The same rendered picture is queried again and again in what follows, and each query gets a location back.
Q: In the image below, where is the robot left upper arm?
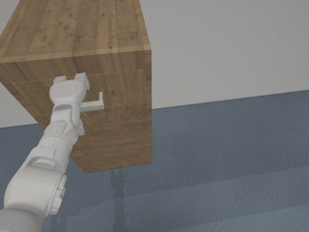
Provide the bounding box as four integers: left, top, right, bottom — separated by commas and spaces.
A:
0, 165, 68, 232

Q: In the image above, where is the cabinet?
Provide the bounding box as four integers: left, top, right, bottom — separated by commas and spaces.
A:
0, 0, 153, 174

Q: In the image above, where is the handle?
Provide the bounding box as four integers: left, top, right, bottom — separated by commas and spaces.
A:
79, 92, 104, 112

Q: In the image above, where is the drawer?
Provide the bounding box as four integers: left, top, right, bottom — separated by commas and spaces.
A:
12, 70, 146, 115

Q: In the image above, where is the robot left forearm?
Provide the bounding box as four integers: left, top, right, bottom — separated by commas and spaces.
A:
4, 101, 80, 208

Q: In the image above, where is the left robot hand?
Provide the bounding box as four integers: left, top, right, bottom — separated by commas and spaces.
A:
49, 72, 90, 136

